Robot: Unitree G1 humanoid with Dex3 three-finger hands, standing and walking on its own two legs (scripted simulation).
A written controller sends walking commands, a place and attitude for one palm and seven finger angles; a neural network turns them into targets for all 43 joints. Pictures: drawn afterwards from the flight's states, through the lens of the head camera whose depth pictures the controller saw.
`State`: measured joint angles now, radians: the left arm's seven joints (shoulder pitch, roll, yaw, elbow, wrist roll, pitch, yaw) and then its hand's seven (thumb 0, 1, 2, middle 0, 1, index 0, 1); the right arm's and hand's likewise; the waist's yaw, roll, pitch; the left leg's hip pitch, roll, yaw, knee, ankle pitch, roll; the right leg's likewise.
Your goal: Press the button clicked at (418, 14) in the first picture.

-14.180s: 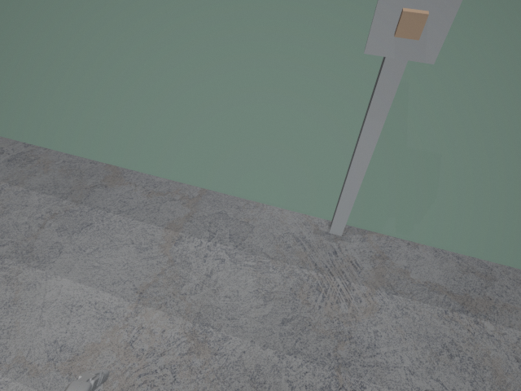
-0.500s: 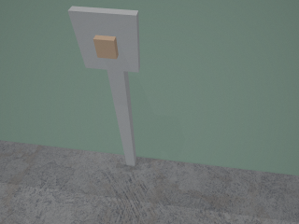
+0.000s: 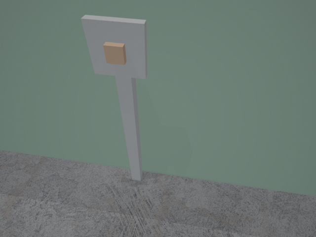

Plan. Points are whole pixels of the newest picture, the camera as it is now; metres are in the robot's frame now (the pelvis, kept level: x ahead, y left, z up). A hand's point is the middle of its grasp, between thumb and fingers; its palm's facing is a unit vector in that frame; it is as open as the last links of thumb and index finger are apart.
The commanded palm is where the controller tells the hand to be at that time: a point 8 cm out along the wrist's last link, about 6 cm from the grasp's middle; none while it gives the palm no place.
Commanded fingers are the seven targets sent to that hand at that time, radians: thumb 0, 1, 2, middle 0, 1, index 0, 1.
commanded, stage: shuffle to correct the standing spot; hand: left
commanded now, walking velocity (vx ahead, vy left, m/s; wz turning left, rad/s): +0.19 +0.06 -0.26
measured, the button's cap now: (115, 53) +0.58 +0.17 +0.18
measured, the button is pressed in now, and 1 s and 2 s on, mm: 0 0 0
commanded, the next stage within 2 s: come to a stop and stand still in 0.32 s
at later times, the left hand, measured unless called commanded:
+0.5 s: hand out of the picture +0.06 +0.18 -0.18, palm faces +0.05 -0.98 -0.18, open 7.3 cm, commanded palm none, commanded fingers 0.00 0.90 0.90 -0.20 -0.30 -0.20 -0.30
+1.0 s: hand out of the picture +0.13 +0.21 -0.17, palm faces -0.05 -0.97 -0.25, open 7.3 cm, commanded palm none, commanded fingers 0.00 0.90 0.90 -0.20 -0.30 -0.20 -0.30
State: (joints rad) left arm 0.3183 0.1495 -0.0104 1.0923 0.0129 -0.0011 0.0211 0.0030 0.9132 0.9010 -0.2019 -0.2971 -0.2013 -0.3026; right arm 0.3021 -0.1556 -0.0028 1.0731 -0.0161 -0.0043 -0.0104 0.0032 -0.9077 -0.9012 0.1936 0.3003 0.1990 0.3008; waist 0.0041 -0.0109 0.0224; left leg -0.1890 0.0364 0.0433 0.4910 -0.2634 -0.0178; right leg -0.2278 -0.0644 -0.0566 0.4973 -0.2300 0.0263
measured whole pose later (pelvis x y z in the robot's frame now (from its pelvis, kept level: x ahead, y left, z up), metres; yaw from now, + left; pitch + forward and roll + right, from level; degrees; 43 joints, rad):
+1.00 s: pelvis +0.05 +0.02 -0.01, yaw -5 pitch +1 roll +1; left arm 0.22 0.17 0.05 0.96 0.03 0.02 0.02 0.00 0.92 0.90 -0.20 -0.30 -0.20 -0.30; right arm 0.20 -0.17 -0.05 0.99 -0.03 0.01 -0.03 0.00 -0.91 -0.90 0.20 0.30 0.20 0.30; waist -0.01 0.01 0.05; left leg -0.37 0.03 0.12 0.53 -0.17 0.02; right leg -0.24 -0.03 -0.04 0.57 -0.35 0.00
